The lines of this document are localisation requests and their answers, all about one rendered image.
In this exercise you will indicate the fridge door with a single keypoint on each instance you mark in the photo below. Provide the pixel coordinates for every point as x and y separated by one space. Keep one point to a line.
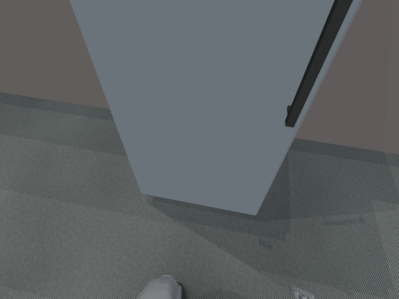
199 89

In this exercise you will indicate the robot left thigh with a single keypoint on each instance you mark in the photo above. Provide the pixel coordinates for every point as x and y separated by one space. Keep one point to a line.
161 288

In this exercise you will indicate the handle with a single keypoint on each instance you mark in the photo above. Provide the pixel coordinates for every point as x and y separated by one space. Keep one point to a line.
332 25

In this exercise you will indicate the left robot shin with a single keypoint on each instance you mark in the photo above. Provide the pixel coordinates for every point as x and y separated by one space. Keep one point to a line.
168 276

